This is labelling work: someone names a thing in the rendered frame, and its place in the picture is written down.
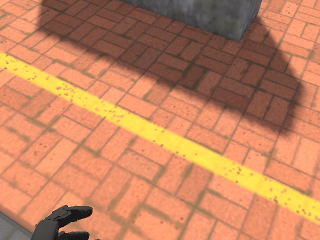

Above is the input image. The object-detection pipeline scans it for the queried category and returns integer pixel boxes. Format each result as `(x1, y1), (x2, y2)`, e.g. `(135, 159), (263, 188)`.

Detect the robot left hand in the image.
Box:
(30, 205), (100, 240)

